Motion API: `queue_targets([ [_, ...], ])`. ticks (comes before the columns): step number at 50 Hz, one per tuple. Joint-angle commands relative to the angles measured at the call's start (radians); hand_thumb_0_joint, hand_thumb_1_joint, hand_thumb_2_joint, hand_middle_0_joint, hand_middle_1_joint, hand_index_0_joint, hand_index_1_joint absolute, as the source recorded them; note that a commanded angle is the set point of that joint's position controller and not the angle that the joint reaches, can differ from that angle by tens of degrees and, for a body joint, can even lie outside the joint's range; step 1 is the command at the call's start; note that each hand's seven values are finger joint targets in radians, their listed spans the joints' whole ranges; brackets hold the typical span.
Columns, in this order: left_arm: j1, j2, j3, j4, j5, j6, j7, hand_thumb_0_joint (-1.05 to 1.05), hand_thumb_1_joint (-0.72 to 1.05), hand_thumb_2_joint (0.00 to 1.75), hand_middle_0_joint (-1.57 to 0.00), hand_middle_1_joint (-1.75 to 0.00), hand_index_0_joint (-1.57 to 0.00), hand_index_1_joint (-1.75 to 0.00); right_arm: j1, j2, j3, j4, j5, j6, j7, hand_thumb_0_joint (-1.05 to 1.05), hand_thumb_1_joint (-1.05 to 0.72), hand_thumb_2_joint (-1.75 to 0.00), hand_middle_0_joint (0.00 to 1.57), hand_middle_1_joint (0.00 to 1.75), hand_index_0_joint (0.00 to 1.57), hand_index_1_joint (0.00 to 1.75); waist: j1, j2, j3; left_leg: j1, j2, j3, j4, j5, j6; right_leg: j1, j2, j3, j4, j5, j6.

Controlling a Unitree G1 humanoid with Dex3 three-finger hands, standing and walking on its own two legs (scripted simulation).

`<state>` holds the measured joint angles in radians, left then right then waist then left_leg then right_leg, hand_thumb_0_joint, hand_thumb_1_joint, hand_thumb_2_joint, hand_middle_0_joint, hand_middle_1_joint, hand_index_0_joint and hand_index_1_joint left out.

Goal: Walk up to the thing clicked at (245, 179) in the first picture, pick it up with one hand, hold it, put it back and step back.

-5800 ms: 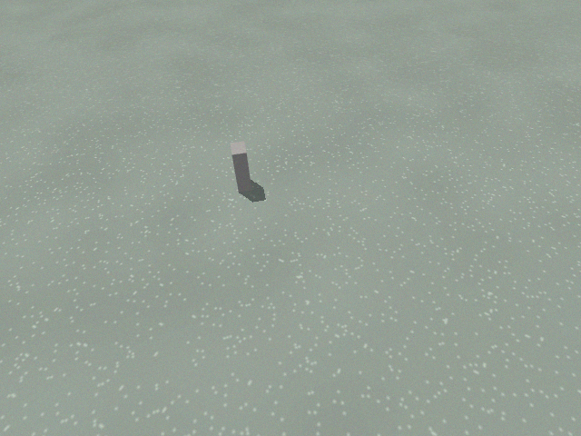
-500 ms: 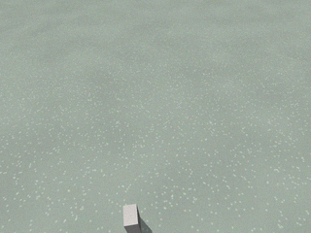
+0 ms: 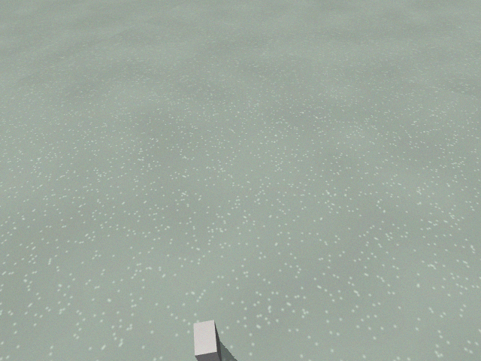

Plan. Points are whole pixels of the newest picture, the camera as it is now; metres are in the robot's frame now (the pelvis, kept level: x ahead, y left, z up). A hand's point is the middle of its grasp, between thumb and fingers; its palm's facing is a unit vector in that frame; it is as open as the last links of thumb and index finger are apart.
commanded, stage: walk up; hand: left
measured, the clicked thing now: (208, 347) +0.33 +0.15 -0.66
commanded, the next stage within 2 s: stand in 0.10 s
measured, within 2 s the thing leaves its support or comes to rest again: neither
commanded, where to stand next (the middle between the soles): +0.03 -0.01 m, yaw +2 degrees
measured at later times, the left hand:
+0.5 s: hand out of the picture +0.07 +0.25 -0.15, palm faces -0.01 -0.94 -0.35, open 7.4 cm
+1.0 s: hand out of the picture +0.05 +0.26 -0.16, palm faces -0.01 -0.94 -0.35, open 7.4 cm
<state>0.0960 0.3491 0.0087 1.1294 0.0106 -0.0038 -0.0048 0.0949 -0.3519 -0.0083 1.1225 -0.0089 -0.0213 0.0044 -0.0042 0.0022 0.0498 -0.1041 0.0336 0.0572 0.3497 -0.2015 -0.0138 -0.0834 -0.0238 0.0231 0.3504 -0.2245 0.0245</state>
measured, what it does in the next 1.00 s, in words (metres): stands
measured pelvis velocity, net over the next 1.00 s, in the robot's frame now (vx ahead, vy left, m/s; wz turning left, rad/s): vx -0.02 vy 0.00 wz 0.02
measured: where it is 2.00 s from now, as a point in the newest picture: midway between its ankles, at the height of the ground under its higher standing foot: outside the picture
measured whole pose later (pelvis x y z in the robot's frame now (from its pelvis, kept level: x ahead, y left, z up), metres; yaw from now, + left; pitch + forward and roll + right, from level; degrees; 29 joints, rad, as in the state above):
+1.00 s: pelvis -0.02 +0.00 +0.00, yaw +1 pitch -2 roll +0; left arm 0.12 0.35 0.00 1.13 0.01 -0.01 0.00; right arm 0.10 -0.35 0.00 1.15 -0.01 -0.01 0.01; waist 0.00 0.00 0.05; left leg -0.12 0.03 0.04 0.31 -0.15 -0.01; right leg -0.09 -0.03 0.00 0.30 -0.18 0.03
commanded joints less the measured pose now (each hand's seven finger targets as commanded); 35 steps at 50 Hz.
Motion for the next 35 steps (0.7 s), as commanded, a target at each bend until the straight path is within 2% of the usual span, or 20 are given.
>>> queue_targets([
  [1, -0.04, 0.209, 0.036, -0.059, -0.002, -0.021, 0.01, 0.0, 0.9, 0.9, -0.2, -0.3, -0.2, -0.3, -0.045, -0.215, -0.048, -0.06, -0.001, -0.018, -0.012, 0.0, -0.9, -0.9, 0.2, 0.3, 0.2, 0.3, -0.002, -0.01, -0.082, 0.072, 0.095, -0.074, -0.041, 0.183, 0.044, -0.049, -0.077, 0.056, -0.042, 0.224, -0.043],
  [4, -0.045, 0.206, 0.033, -0.067, -0.002, -0.023, 0.01, 0.0, 0.9, 0.9, -0.2, -0.3, -0.2, -0.3, -0.041, -0.211, -0.046, -0.059, -0.002, -0.017, -0.011, 0.0, -0.9, -0.9, 0.2, 0.3, 0.2, 0.3, -0.003, -0.009, -0.072, 0.057, 0.092, -0.072, -0.048, 0.152, 0.042, -0.046, -0.081, 0.066, -0.052, 0.215, -0.043],
  [5, -0.054, 0.221, 0.036, -0.064, -0.006, -0.024, 0.015, 0.0, 0.9, 0.9, -0.2, -0.3, -0.2, -0.3, -0.074, -0.208, -0.041, -0.059, 0.003, -0.013, -0.013, 0.0, -0.9, -0.9, 0.2, 0.3, 0.2, 0.3, 0.0, 0.01, -0.047, 0.038, 0.109, -0.085, -0.052, 0.244, 0.031, -0.045, -0.105, 0.07, -0.062, 0.273, -0.041],
  [10, -0.038, 0.216, 0.034, -0.059, -0.007, -0.026, 0.019, 0.0, 0.9, 0.9, -0.2, -0.3, -0.2, -0.3, -0.062, -0.21, -0.039, -0.052, 0.004, -0.009, -0.013, 0.0, -0.9, -0.9, 0.2, 0.3, 0.2, 0.3, -0.003, -0.001, -0.103, 0.083, 0.117, -0.086, -0.047, 0.283, 0.026, -0.015, -0.105, 0.058, -0.062, 0.293, -0.037],
  [15, -0.035, 0.218, 0.032, -0.051, -0.006, -0.025, 0.017, 0.0, 0.9, 0.9, -0.2, -0.3, -0.2, -0.3, -0.072, -0.205, -0.033, -0.044, 0.005, -0.005, -0.011, 0.0, -0.9, -0.9, 0.2, 0.3, 0.2, 0.3, -0.001, -0.001, -0.097, 0.063, 0.109, -0.092, -0.069, 0.204, 0.021, -0.014, -0.103, 0.056, -0.086, 0.22, -0.035],
  [18, -0.048, 0.22, 0.031, -0.054, -0.006, -0.025, 0.018, 0.0, 0.9, 0.9, -0.2, -0.3, -0.2, -0.3, -0.062, -0.207, -0.032, -0.038, 0.002, -0.005, -0.01, 0.0, -0.9, -0.9, 0.2, 0.3, 0.2, 0.3, -0.005, -0.003, -0.093, 0.057, 0.111, -0.092, -0.07, 0.198, 0.022, -0.022, -0.108, 0.062, -0.09, 0.214, -0.037],
  [24, -0.037, 0.212, 0.031, -0.049, -0.004, -0.022, 0.014, 0.0, 0.9, 0.9, -0.2, -0.3, -0.2, -0.3, -0.065, -0.215, -0.034, -0.033, 0.0, -0.007, -0.008, 0.0, -0.9, -0.9, 0.2, 0.3, 0.2, 0.3, 0.0, 0.006, -0.068, 0.032, 0.108, -0.101, -0.087, 0.121, 0.023, -0.038, -0.107, 0.061, -0.103, 0.152, -0.035],
  [27, -0.034, 0.217, 0.031, -0.048, -0.004, -0.024, 0.014, 0.0, 0.9, 0.9, -0.2, -0.3, -0.2, -0.3, -0.061, -0.212, -0.035, -0.03, -0.001, -0.009, -0.007, 0.0, -0.9, -0.9, 0.2, 0.3, 0.2, 0.3, 0.001, -0.006, -0.074, 0.042, 0.115, -0.111, -0.088, 0.154, 0.027, -0.037, -0.106, 0.06, -0.099, 0.157, -0.036],
  [30, -0.033, 0.216, 0.034, -0.051, -0.003, -0.024, 0.013, 0.0, 0.9, 0.9, -0.2, -0.3, -0.2, -0.3, -0.051, -0.21, -0.034, -0.032, -0.002, -0.01, -0.007, 0.0, -0.9, -0.9, 0.2, 0.3, 0.2, 0.3, -0.001, -0.004, -0.074, 0.037, 0.109, -0.103, -0.091, 0.125, 0.026, -0.043, -0.108, 0.063, -0.103, 0.136, -0.038],
  [35, -0.028, 0.219, 0.033, -0.054, -0.002, -0.025, 0.013, 0.0, 0.9, 0.9, -0.2, -0.3, -0.2, -0.3, -0.049, -0.212, -0.036, -0.032, -0.002, -0.011, -0.007, 0.0, -0.9, -0.9, 0.2, 0.3, 0.2, 0.3, 0.0, 0.001, -0.077, 0.037, 0.114, -0.108, -0.083, 0.137, 0.03, -0.038, -0.114, 0.065, -0.1, 0.146, -0.041],
])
